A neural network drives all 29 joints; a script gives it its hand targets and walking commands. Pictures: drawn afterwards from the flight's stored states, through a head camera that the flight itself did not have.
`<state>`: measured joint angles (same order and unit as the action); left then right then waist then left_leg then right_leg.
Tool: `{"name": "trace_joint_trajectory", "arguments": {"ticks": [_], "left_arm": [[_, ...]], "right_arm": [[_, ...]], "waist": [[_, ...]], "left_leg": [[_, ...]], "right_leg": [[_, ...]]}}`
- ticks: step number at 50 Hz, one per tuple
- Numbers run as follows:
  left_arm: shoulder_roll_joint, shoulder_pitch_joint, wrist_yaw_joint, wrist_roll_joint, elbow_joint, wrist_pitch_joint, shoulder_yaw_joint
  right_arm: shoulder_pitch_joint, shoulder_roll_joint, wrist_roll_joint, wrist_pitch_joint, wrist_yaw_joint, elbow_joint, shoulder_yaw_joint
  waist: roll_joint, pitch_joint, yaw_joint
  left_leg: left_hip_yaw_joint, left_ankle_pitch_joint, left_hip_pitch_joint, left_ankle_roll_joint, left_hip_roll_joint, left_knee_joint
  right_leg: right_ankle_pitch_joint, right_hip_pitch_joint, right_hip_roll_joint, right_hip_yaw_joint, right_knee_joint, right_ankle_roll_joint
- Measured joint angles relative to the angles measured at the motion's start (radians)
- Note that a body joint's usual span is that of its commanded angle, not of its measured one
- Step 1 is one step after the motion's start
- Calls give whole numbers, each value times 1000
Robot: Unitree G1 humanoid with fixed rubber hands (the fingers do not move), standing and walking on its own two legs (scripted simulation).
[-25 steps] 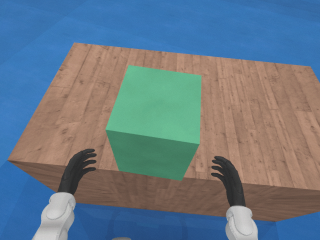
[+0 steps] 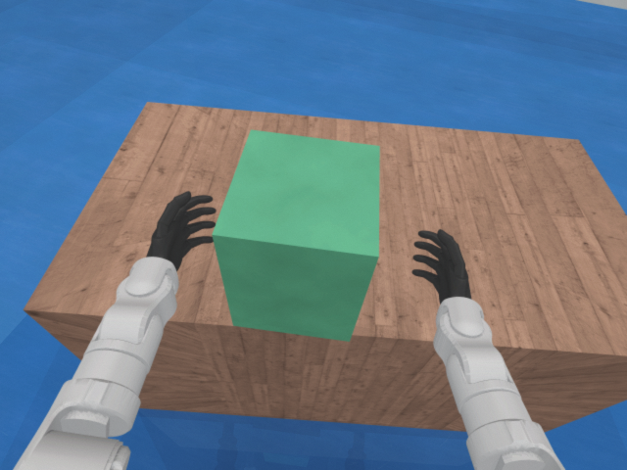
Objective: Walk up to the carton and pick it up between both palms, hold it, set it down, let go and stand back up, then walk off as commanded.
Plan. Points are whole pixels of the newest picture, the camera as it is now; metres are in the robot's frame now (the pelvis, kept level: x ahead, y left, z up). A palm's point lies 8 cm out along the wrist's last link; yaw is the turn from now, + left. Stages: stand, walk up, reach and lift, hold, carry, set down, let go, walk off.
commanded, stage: reach and lift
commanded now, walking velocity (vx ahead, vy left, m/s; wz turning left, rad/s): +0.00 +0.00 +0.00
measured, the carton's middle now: (302, 240) +0.44 +0.03 -0.01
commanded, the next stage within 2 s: none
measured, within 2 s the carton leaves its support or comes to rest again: neither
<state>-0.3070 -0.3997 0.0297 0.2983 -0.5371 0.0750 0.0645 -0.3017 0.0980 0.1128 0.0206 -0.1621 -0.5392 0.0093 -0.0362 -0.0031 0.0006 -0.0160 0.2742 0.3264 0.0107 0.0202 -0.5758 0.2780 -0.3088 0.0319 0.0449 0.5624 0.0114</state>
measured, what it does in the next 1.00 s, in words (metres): stands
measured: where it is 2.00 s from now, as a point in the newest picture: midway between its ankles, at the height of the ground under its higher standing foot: outside the picture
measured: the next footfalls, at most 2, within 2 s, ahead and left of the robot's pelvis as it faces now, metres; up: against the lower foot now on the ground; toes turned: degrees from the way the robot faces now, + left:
none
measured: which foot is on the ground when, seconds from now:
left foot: down 0.00-1.00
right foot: down 0.00-1.00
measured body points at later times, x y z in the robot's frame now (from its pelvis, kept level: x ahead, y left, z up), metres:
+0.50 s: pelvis +0.00 +0.00 +0.00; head +0.03 +0.01 +0.45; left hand +0.43 +0.20 +0.10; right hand +0.40 -0.17 +0.08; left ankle +0.02 +0.12 -0.73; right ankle +0.01 -0.12 -0.73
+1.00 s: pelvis +0.01 +0.00 +0.00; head +0.02 +0.01 +0.45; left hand +0.46 +0.19 +0.12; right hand +0.43 -0.16 +0.11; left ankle +0.02 +0.12 -0.73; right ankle +0.01 -0.12 -0.73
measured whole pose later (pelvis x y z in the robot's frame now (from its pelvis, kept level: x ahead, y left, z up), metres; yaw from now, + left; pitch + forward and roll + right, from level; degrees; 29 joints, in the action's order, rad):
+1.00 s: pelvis +0.01 +0.00 +0.00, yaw +0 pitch +2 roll +0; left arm -0.31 -0.98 0.05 0.31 -1.25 0.08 0.01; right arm -0.91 0.10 0.12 0.12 -0.18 -1.12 0.07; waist -0.04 0.04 -0.04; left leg -0.02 0.28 0.33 0.01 0.02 -0.56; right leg 0.29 -0.32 0.03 0.04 0.56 0.01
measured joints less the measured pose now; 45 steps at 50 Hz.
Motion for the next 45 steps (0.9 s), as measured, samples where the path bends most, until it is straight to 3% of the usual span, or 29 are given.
{"name": "trace_joint_trajectory", "arguments": {"ticks": [9,24,45], "left_arm": [[0,-160,0,-1,-115,74,-39],[0,-283,7,-8,-212,90,-50],[0,-583,31,15,-622,70,-50]], "right_arm": [[-171,0,5,74,-13,-85,6],[-306,0,8,109,-21,-191,53],[-600,0,10,142,-21,-491,63]], "waist": [[0,0,-1],[0,2,-12],[0,45,-45]], "left_leg": [[0,-4,0,0,0,4],[0,-3,0,0,0,13],[0,2,0,0,0,15]], "right_leg": [[-2,-2,0,0,0,-1],[4,-6,0,0,0,-1],[9,-7,0,0,0,-1]]}}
